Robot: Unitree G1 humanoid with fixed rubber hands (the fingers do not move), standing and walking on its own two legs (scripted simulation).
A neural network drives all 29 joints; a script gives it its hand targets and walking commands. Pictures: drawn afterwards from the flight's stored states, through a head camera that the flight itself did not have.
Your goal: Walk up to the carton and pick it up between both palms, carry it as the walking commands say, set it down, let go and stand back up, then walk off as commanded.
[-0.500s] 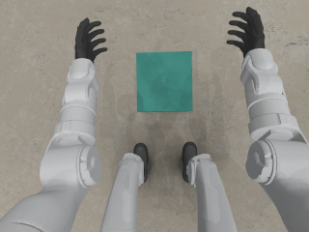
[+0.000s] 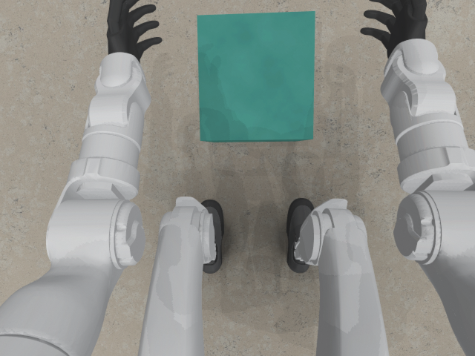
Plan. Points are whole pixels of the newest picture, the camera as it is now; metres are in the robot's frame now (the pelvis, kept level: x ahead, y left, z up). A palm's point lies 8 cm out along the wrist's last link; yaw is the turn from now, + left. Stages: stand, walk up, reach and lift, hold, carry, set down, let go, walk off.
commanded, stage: reach and lift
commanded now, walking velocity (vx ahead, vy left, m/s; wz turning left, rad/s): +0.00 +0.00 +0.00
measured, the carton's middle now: (254, 89) +0.52 +0.01 -0.40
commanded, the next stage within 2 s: none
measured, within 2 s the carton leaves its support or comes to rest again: neither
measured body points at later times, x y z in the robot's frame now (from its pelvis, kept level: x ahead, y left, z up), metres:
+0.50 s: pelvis -0.02 +0.00 -0.10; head +0.35 +0.00 +0.16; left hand +0.53 +0.19 -0.27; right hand +0.54 -0.18 -0.28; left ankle +0.09 +0.12 -0.48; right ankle +0.10 -0.12 -0.48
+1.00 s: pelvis -0.02 +0.00 -0.15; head +0.36 +0.00 +0.08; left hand +0.53 +0.19 -0.35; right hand +0.54 -0.18 -0.35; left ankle +0.09 +0.12 -0.48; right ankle +0.10 -0.12 -0.48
